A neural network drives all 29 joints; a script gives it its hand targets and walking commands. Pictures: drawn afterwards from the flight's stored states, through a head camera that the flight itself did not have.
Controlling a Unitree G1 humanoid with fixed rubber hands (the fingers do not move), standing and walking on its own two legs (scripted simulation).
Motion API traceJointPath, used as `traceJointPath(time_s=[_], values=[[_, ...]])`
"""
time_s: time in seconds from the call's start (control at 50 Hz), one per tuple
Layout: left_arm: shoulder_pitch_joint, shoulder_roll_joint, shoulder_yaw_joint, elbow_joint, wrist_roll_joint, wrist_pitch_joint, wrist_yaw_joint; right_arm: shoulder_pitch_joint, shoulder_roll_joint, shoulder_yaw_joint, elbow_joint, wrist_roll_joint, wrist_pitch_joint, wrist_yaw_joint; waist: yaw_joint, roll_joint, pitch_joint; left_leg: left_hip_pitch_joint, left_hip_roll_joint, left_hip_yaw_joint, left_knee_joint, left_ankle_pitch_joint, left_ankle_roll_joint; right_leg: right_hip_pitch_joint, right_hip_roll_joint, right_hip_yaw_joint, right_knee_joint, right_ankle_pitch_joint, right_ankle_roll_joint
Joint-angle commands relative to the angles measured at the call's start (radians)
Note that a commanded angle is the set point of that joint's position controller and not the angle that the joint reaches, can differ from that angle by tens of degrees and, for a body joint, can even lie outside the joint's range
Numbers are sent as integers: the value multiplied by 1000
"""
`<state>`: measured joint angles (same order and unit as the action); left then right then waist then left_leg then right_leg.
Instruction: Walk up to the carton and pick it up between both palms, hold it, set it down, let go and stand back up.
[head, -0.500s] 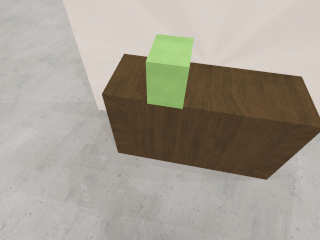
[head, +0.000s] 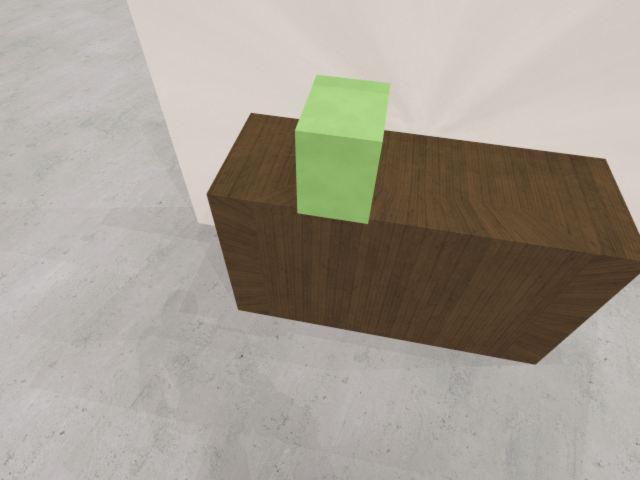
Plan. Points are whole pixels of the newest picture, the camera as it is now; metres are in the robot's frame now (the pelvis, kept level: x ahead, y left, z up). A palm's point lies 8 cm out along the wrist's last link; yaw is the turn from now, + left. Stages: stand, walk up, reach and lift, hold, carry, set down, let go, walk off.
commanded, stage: stand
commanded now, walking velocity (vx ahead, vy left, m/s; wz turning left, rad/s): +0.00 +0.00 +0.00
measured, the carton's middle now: (342, 150) +0.79 -0.03 -0.09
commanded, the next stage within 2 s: walk up in 0.80 s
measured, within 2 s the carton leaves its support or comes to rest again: neither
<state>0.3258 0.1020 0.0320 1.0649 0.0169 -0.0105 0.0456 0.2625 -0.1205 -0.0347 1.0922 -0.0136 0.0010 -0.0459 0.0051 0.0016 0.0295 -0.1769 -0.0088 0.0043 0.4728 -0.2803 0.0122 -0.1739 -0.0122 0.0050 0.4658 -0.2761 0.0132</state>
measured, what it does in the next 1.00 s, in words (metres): stands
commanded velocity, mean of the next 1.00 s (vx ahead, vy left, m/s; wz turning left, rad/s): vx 0.00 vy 0.00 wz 0.00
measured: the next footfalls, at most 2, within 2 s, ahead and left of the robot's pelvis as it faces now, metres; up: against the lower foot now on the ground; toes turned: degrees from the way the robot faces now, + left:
left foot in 1.26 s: +0.08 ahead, +0.17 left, +0.00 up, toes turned -3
right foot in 1.70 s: +0.27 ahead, -0.03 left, +0.00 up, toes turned -17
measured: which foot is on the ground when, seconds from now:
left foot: down 0.00-1.00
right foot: down 0.00-1.00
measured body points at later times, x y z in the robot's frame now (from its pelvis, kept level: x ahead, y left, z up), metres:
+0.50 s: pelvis +0.00 +0.01 +0.00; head +0.00 +0.01 +0.45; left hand -0.02 +0.21 -0.16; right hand -0.02 -0.20 -0.16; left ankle -0.02 +0.11 -0.74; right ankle -0.02 -0.13 -0.74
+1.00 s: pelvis -0.01 +0.01 +0.00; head -0.01 +0.01 +0.45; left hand -0.05 +0.21 -0.16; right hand -0.03 -0.19 -0.16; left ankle -0.02 +0.11 -0.74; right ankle -0.02 -0.13 -0.74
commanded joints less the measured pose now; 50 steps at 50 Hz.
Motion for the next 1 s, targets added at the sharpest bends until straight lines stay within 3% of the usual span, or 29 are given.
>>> traceJointPath(time_s=[0.0, 0.02, 0.06, 0.08, 0.1, 0.14, 0.2, 0.22, 0.24, 0.28, 0.32, 0.38, 0.42, 0.46, 0.48, 0.5, 0.52, 0.56, 0.58, 0.6, 0.64, 0.7, 0.74, 0.76, 0.8, 0.86, 0.88, 0.96, 0.98], values=[[53, 59, 4, -3, -4, -12, 3, 69, -100, -16, -7, -1, -14, 6, -14, -58, 3, -10, 86, -84, -82, 207, 28, 12, -60, 47, -78, 200, -42], [53, 57, 6, -4, -6, -9, 0, 65, -96, -19, -2, -1, -7, 3, -10, 1, 36, -26, 76, -71, -88, 190, 18, -3, -60, 50, -77, 190, -39], [98, 37, -2, 21, -6, -9, 4, 85, -69, -10, 6, 3, -5, -1, -4, -36, 22, 17, 86, -72, -81, 256, 20, -16, -62, 50, -64, 244, -47], [67, 55, 6, 18, -1, -5, 5, 97, -72, -12, 10, 1, -8, -1, -20, -40, 5, 9, 91, -77, -78, 229, 21, 2, -56, 40, -71, 219, -41], [74, 75, 8, 17, -3, -5, 7, 65, -46, -6, 11, 4, -7, 1, 1, -19, 49, -20, 79, -66, -90, 210, 16, -21, -62, 50, -76, 203, -45], [87, 56, 1, 24, 0, -1, 12, 72, -78, -13, 24, -3, -4, 1, -5, 47, 84, -40, 71, -62, -91, 198, 14, -19, -68, 53, -76, 191, -39], [80, 87, 11, 27, -1, -2, 14, 103, -77, -6, 24, 0, -15, -3, 0, -15, 37, -2, 88, -78, -92, 252, 22, -2, -64, 47, -65, 221, -42], [74, 59, 2, 27, -3, -5, 10, 78, -81, -6, 19, 2, -19, -5, 1, -9, 2, 33, 89, -66, -75, 260, 28, -1, -64, 40, -65, 230, -40], [59, 58, 1, 36, -6, -6, 11, 96, -83, -12, 32, 3, -16, -5, -15, -29, 63, 10, 85, -71, -73, 267, 25, -23, -67, 48, -72, 255, -41], [63, 29, -9, 41, -8, -4, 8, 89, -74, -6, 40, 2, -6, -3, -6, 9, 85, -8, 79, -65, -84, 238, 22, -42, -69, 53, -79, 209, -39], [83, 66, -1, 47, -3, -1, 13, 98, -61, -4, 42, 3, -8, -3, -5, 27, 71, 17, 88, -66, -79, 272, 28, -11, -76, 55, -72, 248, -39], [76, 44, -5, 44, -2, 2, 14, 107, -57, 2, 35, 3, -12, -7, -6, -3, 49, 22, 88, -74, -90, 258, 25, -15, -69, 46, -65, 217, -40], [74, 40, -10, 48, -3, 2, 9, 106, -70, -1, 43, 2, -8, -8, -2, 23, 52, 16, 80, -69, -101, 233, 30, -17, -72, 42, -72, 192, -27], [60, 64, -2, 56, -3, 4, 8, 88, -46, 5, 35, 1, -7, -6, -3, -57, 64, 4, 92, -86, -102, 226, 38, -19, -64, 44, -75, 191, -38], [75, 80, -1, 60, -7, 7, 5, 84, -59, 5, 31, 0, -10, -5, 5, -22, 46, 5, 95, -94, -114, 202, 42, -6, -56, 49, -76, 179, -29], [73, 77, -4, 77, -5, 11, 7, 90, -81, -3, 25, 1, -12, 3, -8, -77, 70, -3, 88, -84, -114, 208, 32, -13, -63, 42, -77, 196, -31], [80, 59, -11, 69, -10, 11, 9, 116, -98, -2, 31, 3, -17, 1, -7, 3, 39, -10, 78, -72, -120, 174, 21, 17, -61, 49, -74, 169, -24], [77, 37, -13, 67, -6, 11, 8, 116, -40, 10, 47, 3, -9, 0, -4, 31, 81, -22, 82, -86, -137, 124, 35, -16, -62, 45, -86, 135, -27], [82, 19, -17, 76, -10, 18, 8, 105, -58, 9, 53, 3, -5, 4, -4, 52, 119, -72, 79, -77, -144, 90, 22, -22, -57, 37, -82, 138, -18], [58, 67, -12, 68, -6, 18, 3, 110, -45, 9, 44, -1, -4, 2, -11, -1, 130, -87, 78, -83, -145, 84, 24, -30, -65, 42, -85, 129, -24], [69, 44, -16, 71, -6, 18, 7, 114, -42, 12, 41, 0, -1, -1, -5, 13, 105, -62, 85, -86, -146, 99, 27, -28, -61, 44, -88, 140, -28], [64, 62, -14, 77, 0, 6, 6, 100, -35, 11, 35, 1, -17, 3, 0, -29, 76, -42, 90, -91, -136, 147, 40, 0, -77, 51, -88, 171, -26], [84, 48, -18, 85, -6, 5, 9, 103, -67, 7, 34, 3, -19, 0, -1, 20, 21, -7, 85, -85, -135, 128, 29, 15, -66, 50, -84, 155, -26], [73, 57, -20, 79, -4, 6, 13, 113, -71, 7, 38, 0, -21, 3, -5, -5, 38, -49, 87, -97, -141, 142, 34, 32, -75, 52, -84, 174, -31], [79, 78, -10, 72, -9, 9, 4, 91, -36, 17, 33, -2, -9, 2, 1, 5, 108, -58, 77, -81, -145, 94, 28, -43, -64, 56, -99, 113, -28], [113, 65, -16, 81, 3, 10, 5, 131, -27, 20, 44, 2, -15, 6, 5, -9, 76, -47, 77, -77, -144, 105, 28, -8, -71, 59, -86, 137, -28], [104, 46, -22, 85, -4, 8, 4, 131, -71, 8, 39, 5, -18, 8, -12, -12, 94, -31, 83, -95, -135, 128, 33, -41, -72, 52, -93, 137, -25], [107, 56, -22, 82, -3, 3, 6, 119, -46, 10, 34, -2, -6, 8, -6, -15, 132, -52, 67, -69, -129, 78, 29, -94, -69, 65, -119, 47, -28], [165, 79, 5, -18, 26, -6, 5, 100, -88, -16, -96, -10, -7, 23, -3, 29, 3, -15, 58, -11, -27, -239, 34, -113, -97, 151, -93, -278, -55]])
